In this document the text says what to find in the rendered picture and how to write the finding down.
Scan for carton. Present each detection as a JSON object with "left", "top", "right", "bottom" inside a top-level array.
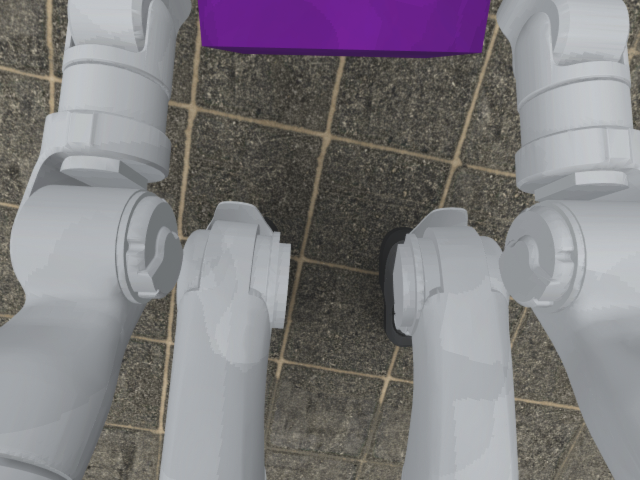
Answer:
[{"left": 198, "top": 0, "right": 490, "bottom": 58}]

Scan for right robot upper arm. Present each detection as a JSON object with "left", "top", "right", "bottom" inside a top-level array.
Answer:
[{"left": 499, "top": 200, "right": 640, "bottom": 480}]

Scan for right robot forearm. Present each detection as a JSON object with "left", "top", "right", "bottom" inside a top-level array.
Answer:
[{"left": 496, "top": 0, "right": 640, "bottom": 202}]

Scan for left robot forearm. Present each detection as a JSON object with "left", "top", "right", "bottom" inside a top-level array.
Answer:
[{"left": 10, "top": 0, "right": 192, "bottom": 281}]

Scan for robot right thigh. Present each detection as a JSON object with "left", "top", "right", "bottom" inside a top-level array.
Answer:
[{"left": 393, "top": 226, "right": 519, "bottom": 480}]

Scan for left robot upper arm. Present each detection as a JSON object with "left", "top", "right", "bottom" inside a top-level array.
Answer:
[{"left": 0, "top": 185, "right": 183, "bottom": 480}]

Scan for robot left thigh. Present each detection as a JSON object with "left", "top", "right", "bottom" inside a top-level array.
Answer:
[{"left": 159, "top": 220, "right": 291, "bottom": 480}]

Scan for robot thigh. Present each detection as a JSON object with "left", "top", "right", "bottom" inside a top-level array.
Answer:
[
  {"left": 393, "top": 226, "right": 519, "bottom": 480},
  {"left": 159, "top": 220, "right": 291, "bottom": 480}
]

